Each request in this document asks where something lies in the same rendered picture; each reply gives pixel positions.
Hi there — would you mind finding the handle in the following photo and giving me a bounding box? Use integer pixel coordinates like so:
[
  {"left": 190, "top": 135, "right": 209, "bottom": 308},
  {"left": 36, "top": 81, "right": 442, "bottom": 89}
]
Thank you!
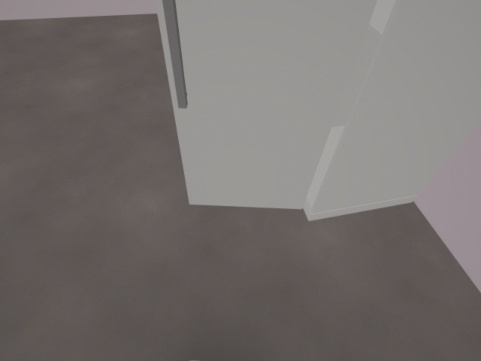
[{"left": 162, "top": 0, "right": 188, "bottom": 108}]

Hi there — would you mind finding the fridge door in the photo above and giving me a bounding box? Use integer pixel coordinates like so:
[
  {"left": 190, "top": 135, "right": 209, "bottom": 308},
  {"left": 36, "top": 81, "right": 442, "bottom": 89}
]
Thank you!
[{"left": 155, "top": 0, "right": 377, "bottom": 209}]

